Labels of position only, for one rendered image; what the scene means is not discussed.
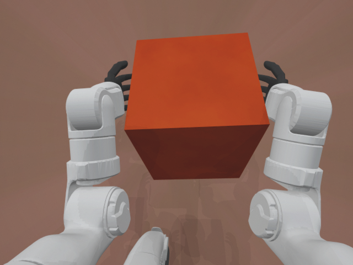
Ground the right robot hand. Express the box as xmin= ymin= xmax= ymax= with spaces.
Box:
xmin=258 ymin=61 xmax=288 ymax=102

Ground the robot right upper arm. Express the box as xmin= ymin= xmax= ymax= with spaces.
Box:
xmin=248 ymin=189 xmax=353 ymax=265

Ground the robot right forearm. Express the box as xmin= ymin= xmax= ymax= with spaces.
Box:
xmin=264 ymin=83 xmax=332 ymax=227

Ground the robot left thigh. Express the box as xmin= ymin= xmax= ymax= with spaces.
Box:
xmin=124 ymin=231 xmax=169 ymax=265

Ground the left robot hand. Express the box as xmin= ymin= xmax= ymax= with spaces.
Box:
xmin=104 ymin=61 xmax=132 ymax=111

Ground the carton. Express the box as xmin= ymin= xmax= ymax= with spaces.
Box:
xmin=124 ymin=33 xmax=270 ymax=180

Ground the robot left forearm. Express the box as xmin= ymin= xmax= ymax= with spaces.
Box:
xmin=63 ymin=82 xmax=125 ymax=225

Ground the robot left upper arm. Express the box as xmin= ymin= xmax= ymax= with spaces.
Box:
xmin=4 ymin=186 xmax=131 ymax=265

